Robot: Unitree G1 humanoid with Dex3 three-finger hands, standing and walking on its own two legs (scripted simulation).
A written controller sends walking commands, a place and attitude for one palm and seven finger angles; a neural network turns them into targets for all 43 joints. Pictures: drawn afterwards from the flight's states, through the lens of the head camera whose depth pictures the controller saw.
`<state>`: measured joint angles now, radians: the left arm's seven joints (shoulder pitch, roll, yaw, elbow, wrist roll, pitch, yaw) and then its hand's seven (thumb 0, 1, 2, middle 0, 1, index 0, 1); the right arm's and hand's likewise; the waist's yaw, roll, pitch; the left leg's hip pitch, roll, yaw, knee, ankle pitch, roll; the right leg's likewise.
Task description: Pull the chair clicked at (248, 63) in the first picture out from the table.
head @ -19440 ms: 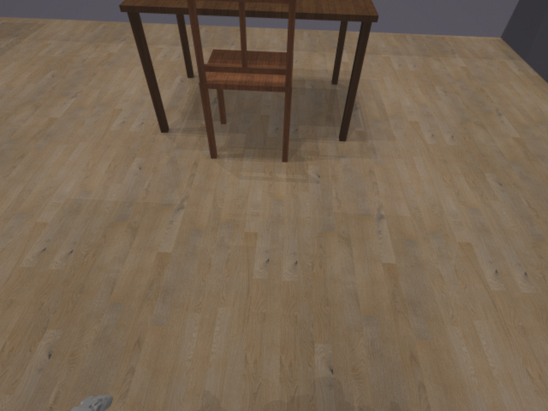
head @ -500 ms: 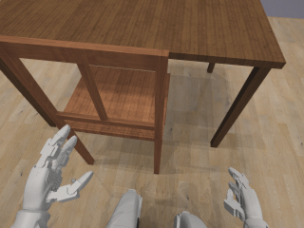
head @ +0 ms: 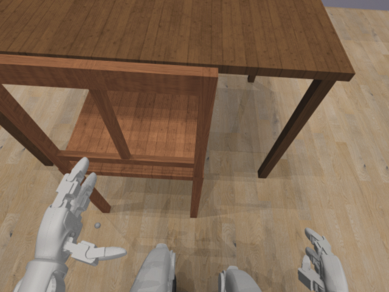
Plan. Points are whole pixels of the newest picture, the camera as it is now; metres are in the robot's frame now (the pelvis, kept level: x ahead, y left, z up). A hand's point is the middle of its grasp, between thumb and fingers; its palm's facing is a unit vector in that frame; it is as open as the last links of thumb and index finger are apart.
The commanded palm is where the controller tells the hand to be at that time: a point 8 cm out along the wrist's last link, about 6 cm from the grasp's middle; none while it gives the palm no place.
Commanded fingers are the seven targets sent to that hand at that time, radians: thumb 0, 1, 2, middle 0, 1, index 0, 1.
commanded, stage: raise the hand toward the chair's back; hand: left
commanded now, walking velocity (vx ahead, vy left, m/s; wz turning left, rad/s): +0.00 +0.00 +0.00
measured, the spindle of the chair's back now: (113, 128) +0.45 +0.22 +0.01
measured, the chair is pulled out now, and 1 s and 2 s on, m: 0.00 0.00 0.00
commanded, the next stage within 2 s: aim the fingers beside a spindle in 0.96 s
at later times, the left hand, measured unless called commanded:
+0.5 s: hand (69, 211) +0.24 +0.23 +0.07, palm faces +0.07 -1.00 -0.07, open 16.9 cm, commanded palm +0.21 +0.27 +0.07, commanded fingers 0.00 -0.50 0.30 -0.06 -0.08 -0.06 -0.08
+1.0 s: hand (91, 210) +0.24 +0.20 +0.06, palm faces +0.05 -1.00 -0.06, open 16.9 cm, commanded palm +0.22 +0.25 +0.07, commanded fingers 0.00 -0.50 0.30 -0.06 -0.08 -0.06 -0.08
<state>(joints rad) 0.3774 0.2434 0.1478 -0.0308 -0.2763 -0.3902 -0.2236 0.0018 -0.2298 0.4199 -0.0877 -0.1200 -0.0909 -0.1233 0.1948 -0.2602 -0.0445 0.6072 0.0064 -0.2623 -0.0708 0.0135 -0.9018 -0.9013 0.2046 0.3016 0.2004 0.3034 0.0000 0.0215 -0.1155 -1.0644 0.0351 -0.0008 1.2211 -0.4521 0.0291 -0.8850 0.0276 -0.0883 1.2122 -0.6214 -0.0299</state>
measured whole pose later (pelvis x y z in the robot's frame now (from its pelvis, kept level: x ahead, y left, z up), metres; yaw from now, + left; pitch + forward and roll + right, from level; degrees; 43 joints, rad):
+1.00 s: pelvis +0.00 -0.01 +0.01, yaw +1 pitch +15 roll -3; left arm 0.29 0.27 0.20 0.03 -0.29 -0.32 -0.24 -0.01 -0.50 0.30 -0.06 -0.08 -0.07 -0.08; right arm 0.20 -0.24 0.02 0.60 0.00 -0.25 -0.06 0.01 -0.90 -0.90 0.21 0.30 0.20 0.30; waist 0.00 0.04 -0.13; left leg -0.98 0.04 -0.02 1.15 -0.43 0.01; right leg -0.80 0.04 -0.10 1.14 -0.60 -0.05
